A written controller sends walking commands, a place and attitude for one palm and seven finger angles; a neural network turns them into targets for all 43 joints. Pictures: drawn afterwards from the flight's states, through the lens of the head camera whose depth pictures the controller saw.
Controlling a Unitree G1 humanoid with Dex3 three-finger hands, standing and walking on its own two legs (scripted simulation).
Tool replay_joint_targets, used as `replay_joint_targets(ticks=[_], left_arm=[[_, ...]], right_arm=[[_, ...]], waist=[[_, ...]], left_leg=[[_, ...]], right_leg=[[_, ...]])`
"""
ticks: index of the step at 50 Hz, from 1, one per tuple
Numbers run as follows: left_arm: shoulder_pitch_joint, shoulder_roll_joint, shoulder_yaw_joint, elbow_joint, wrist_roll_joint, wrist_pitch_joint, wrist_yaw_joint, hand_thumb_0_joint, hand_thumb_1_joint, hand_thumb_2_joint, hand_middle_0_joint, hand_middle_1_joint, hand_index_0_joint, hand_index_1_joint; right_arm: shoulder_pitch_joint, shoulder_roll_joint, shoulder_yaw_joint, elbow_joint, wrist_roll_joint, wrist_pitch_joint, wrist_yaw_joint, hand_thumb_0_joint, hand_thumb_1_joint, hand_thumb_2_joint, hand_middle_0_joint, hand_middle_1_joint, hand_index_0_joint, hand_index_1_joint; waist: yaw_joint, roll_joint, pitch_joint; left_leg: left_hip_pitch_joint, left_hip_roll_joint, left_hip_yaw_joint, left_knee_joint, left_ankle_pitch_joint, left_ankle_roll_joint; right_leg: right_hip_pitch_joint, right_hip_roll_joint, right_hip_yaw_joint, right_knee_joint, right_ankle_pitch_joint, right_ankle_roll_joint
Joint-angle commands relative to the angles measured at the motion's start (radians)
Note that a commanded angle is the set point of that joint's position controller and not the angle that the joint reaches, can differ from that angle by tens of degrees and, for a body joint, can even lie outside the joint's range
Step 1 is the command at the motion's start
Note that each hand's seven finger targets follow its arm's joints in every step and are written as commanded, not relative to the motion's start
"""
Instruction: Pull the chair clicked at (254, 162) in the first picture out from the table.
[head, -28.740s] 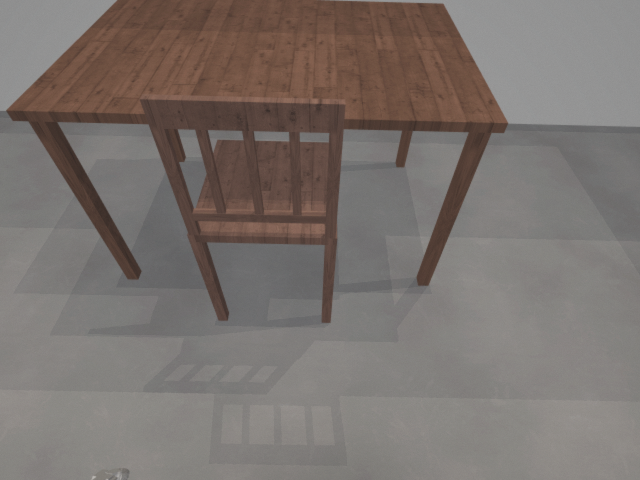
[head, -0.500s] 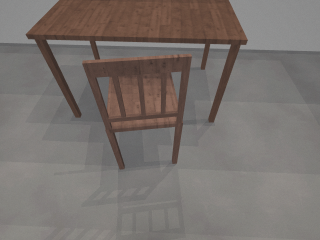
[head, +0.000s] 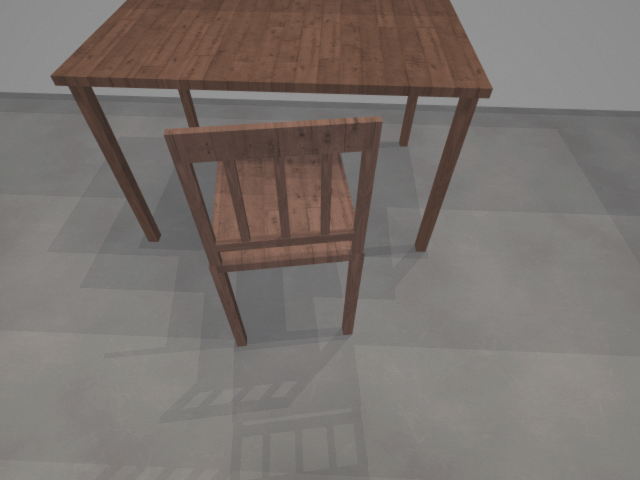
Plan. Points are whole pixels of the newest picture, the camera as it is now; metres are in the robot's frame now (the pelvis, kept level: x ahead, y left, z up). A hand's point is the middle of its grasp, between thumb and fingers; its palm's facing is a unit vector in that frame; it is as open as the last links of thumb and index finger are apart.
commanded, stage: take the last steps up to it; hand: left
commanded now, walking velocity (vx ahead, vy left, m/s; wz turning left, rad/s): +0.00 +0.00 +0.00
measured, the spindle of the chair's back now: (282, 199) +0.67 +0.11 -0.11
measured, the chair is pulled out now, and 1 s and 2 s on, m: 0.25 0.25 0.25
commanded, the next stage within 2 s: come to a stop and stand still in 0.70 s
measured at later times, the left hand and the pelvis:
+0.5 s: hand out of the picture +0.02 +0.16 -0.19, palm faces +0.08 -0.98 -0.16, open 7.4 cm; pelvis +0.08 +0.00 -0.01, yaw +0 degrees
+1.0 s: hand (231, 378) +0.30 +0.17 -0.18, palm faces +0.01 -0.98 -0.20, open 7.4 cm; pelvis +0.22 -0.01 -0.01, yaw +0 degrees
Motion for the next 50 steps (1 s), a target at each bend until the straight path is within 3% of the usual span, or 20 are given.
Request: replay_joint_targets(ticks=[1,8,12,16,19,22,24,25,26,27,28,31,34,37,39,41,43,45,48,50], left_arm=[[0.045,0.105,0.018,-0.031,-0.001,-0.01,0.003,0.0,0.9,0.9,-0.2,-0.3,-0.2,-0.3],[0.068,0.098,0.031,-0.041,0.016,0.002,-0.02,0.0,0.9,0.9,-0.2,-0.3,-0.2,-0.3],[0.107,0.089,0.04,-0.053,0.016,-0.013,-0.029,0.0,0.9,0.9,-0.2,-0.3,-0.2,-0.3],[0.251,0.148,0.072,-0.013,0.011,-0.028,-0.014,0.0,0.9,0.9,-0.2,-0.3,-0.2,-0.3],[0.326,0.14,0.085,-0.009,0.027,-0.035,0.002,0.0,0.9,0.9,-0.2,-0.3,-0.2,-0.3],[0.25,0.142,0.091,-0.041,0.023,-0.036,-0.002,0.0,0.9,0.9,-0.2,-0.3,-0.2,-0.3],[0.164,0.136,0.086,-0.06,0.013,-0.033,-0.014,0.0,0.9,0.9,-0.2,-0.3,-0.2,-0.3],[0.153,0.11,0.081,-0.072,0.009,-0.032,-0.021,0.0,0.9,0.9,-0.2,-0.3,-0.2,-0.3],[0.169,0.058,0.069,-0.106,0.0,-0.028,-0.027,0.0,0.9,0.9,-0.2,-0.3,-0.2,-0.3],[0.117,0.073,0.065,-0.148,0.002,-0.031,-0.022,0.0,0.9,0.9,-0.2,-0.3,-0.2,-0.3],[0.056,0.083,0.062,-0.177,0.013,-0.029,-0.019,0.0,0.9,0.9,-0.2,-0.3,-0.2,-0.3],[0.053,0.052,0.065,-0.155,0.017,-0.015,-0.037,0.0,0.9,0.9,-0.2,-0.3,-0.2,-0.3],[0.083,0.031,0.055,-0.144,0.013,-0.009,-0.047,0.0,0.9,0.9,-0.2,-0.3,-0.2,-0.3],[0.153,0.045,0.058,-0.117,0.018,-0.011,-0.045,0.0,0.9,0.9,-0.2,-0.3,-0.2,-0.3],[0.171,0.128,0.074,-0.124,0.025,-0.015,-0.032,0.0,0.9,0.9,-0.2,-0.3,-0.2,-0.3],[0.139,0.207,0.092,-0.143,0.015,-0.01,-0.019,0.0,0.9,0.9,-0.2,-0.3,-0.2,-0.3],[-0.004,0.163,0.076,-0.169,0.012,-0.015,-0.008,0.0,0.9,0.9,-0.2,-0.3,-0.2,-0.3],[-0.05,0.115,0.063,-0.169,0.002,-0.018,-0.003,0.0,0.9,0.9,-0.2,-0.3,-0.2,-0.3],[-0.013,0.132,0.066,-0.177,-0.001,-0.003,0.014,0.0,0.9,0.9,-0.2,-0.3,-0.2,-0.3],[-0.025,0.146,0.072,-0.194,-0.004,0.004,0.015,0.0,0.9,0.9,-0.2,-0.3,-0.2,-0.3]], right_arm=[[0.052,-0.103,-0.017,-0.02,0.001,-0.015,-0.003,0.0,-0.9,-0.9,0.2,0.3,0.2,0.3],[0.089,-0.135,-0.039,-0.02,-0.013,0.001,0.01,0.0,-0.9,-0.9,0.2,0.3,0.2,0.3],[0.099,-0.128,-0.045,-0.036,-0.012,-0.015,0.012,0.0,-0.9,-0.9,0.2,0.3,0.2,0.3],[0.049,-0.066,-0.035,-0.079,-0.006,-0.033,0.013,0.0,-0.9,-0.9,0.2,0.3,0.2,0.3],[-0.061,-0.075,-0.051,-0.132,-0.001,-0.044,0.011,0.0,-0.9,-0.9,0.2,0.3,0.2,0.3],[-0.049,-0.044,-0.047,-0.151,0.001,-0.04,0.021,0.0,-0.9,-0.9,0.2,0.3,0.2,0.3],[0.089,-0.041,-0.045,-0.112,-0.004,-0.045,0.026,0.0,-0.9,-0.9,0.2,0.3,0.2,0.3],[0.228,-0.088,-0.055,-0.066,-0.009,-0.054,0.021,0.0,-0.9,-0.9,0.2,0.3,0.2,0.3],[0.334,-0.198,-0.081,-0.043,-0.024,-0.062,0.009,0.0,-0.9,-0.9,0.2,0.3,0.2,0.3],[0.381,-0.231,-0.087,-0.053,-0.018,-0.047,-0.002,0.0,-0.9,-0.9,0.2,0.3,0.2,0.3],[0.311,-0.239,-0.089,-0.08,-0.015,-0.04,0.006,0.0,-0.9,-0.9,0.2,0.3,0.2,0.3],[0.115,-0.141,-0.059,-0.13,-0.015,-0.05,0.0,0.0,-0.9,-0.9,0.2,0.3,0.2,0.3],[0.076,-0.156,-0.055,-0.138,-0.016,-0.051,-0.002,0.0,-0.9,-0.9,0.2,0.3,0.2,0.3],[0.049,-0.158,-0.06,-0.132,-0.01,-0.03,0.009,0.0,-0.9,-0.9,0.2,0.3,0.2,0.3],[0.041,-0.094,-0.053,-0.149,-0.005,-0.016,0.022,0.0,-0.9,-0.9,0.2,0.3,0.2,0.3],[0.067,-0.058,-0.047,-0.149,-0.007,-0.01,0.024,0.0,-0.9,-0.9,0.2,0.3,0.2,0.3],[0.102,-0.045,-0.041,-0.116,0.002,-0.005,0.014,0.0,-0.9,-0.9,0.2,0.3,0.2,0.3],[0.168,-0.046,-0.026,-0.073,0.002,-0.022,0.013,0.0,-0.9,-0.9,0.2,0.3,0.2,0.3],[0.118,-0.128,-0.051,-0.104,0.006,-0.018,-0.009,0.0,-0.9,-0.9,0.2,0.3,0.2,0.3],[0.15,-0.156,-0.07,-0.118,0.006,-0.002,-0.019,0.0,-0.9,-0.9,0.2,0.3,0.2,0.3]], waist=[[0.003,-0.001,-0.016],[0.0,0.04,0.093],[0.013,0.028,0.081],[0.063,-0.276,0.038],[0.1,-0.156,0.061],[0.041,-0.11,0.068],[-0.047,-0.111,0.067],[-0.096,0.009,0.006],[-0.107,0.292,-0.075],[-0.118,0.266,-0.068],[-0.097,0.097,0.016],[-0.01,0.17,0.087],[0.018,0.111,-0.032],[0.055,0.017,-0.039],[0.072,-0.166,0.06],[0.05,-0.233,0.04],[-0.015,-0.177,0.038],[-0.027,-0.077,-0.027],[0.006,0.098,-0.092],[-0.007,0.164,-0.141]], left_leg=[[0.048,0.103,-0.108,-0.064,0.153,0.02],[-0.035,0.13,-0.167,-0.133,-0.382,0.061],[-0.07,0.131,-0.172,-0.08,-0.317,0.08],[-0.344,-0.009,0.032,0.322,-0.195,0.021],[-0.54,0.026,-0.047,0.554,-0.395,0.021],[-0.409,0.038,-0.016,0.391,-0.262,0.014],[-0.057,-0.019,0.065,0.163,-0.059,0.022],[0.171,0.006,-0.01,0.08,-0.026,0.048],[0.312,0.3,-0.41,-0.036,-0.024,0.167],[0.25,0.429,-0.622,-0.151,-0.069,0.262],[0.083,0.456,-0.62,-0.166,-0.247,0.296],[-0.113,0.306,-0.374,-0.203,-0.205,0.199],[-0.105,0.245,-0.218,-0.129,-0.044,0.17],[-0.217,0.163,-0.144,-0.014,-0.257,0.103],[-0.371,-0.006,-0.035,0.186,-0.396,0.033],[-0.325,-0.022,0.004,0.427,-0.308,0.015],[-0.161,0.024,-0.067,0.299,-0.226,0.007],[-0.026,0.06,-0.108,0.026,0.22,0.012],[0.069,0.127,-0.087,0.127,0.867,0.017],[0.172,0.171,-0.097,0.142,1.095,0.031]], right_leg=[[-0.057,-0.107,0.098,-0.084,0.136,-0.009],[-0.185,-0.048,0.054,0.008,-0.27,-0.032],[-0.145,-0.058,0.07,0.049,-0.196,-0.048],[0.172,-0.269,0.35,-0.08,0.091,-0.161],[0.295,-0.365,0.409,-0.03,0.446,-0.288],[0.158,-0.311,0.285,-0.037,0.325,-0.219],[-0.088,-0.209,0.131,0.034,0.245,-0.136],[-0.204,-0.136,0.068,0.252,0.239,-0.091],[-0.416,-0.008,-0.037,0.559,-0.111,-0.017],[-0.48,0.005,-0.006,0.752,-0.364,-0.023],[-0.508,-0.045,0.041,0.833,-0.37,-0.036],[-0.437,-0.124,0.046,0.714,-0.226,-0.016],[-0.24,-0.096,-0.011,0.422,-0.2,-0.001],[-0.018,-0.018,-0.078,0.191,-0.072,0.013],[-0.03,-0.154,0.206,-0.037,-0.345,-0.055],[-0.102,-0.349,0.475,-0.216,-0.447,-0.179],[-0.21,-0.295,0.304,-0.127,-0.088,-0.163],[-0.124,-0.158,0.096,0.113,0.382,-0.058],[-0.079,-0.112,0.021,0.233,0.572,-0.008],[-0.127,-0.084,-0.032,0.301,0.392,-0.002]])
